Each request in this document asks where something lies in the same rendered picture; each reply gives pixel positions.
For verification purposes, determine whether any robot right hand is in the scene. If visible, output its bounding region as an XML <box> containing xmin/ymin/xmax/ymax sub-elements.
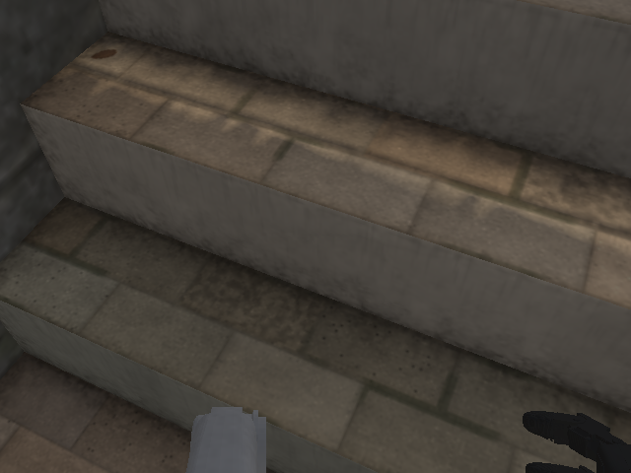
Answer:
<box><xmin>523</xmin><ymin>411</ymin><xmax>631</xmax><ymax>473</ymax></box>

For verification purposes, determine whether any left robot thigh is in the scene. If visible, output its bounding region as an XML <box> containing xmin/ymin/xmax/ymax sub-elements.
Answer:
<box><xmin>185</xmin><ymin>407</ymin><xmax>266</xmax><ymax>473</ymax></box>

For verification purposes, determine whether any robot left shin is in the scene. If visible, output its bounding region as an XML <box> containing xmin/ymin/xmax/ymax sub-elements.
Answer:
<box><xmin>190</xmin><ymin>414</ymin><xmax>206</xmax><ymax>447</ymax></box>

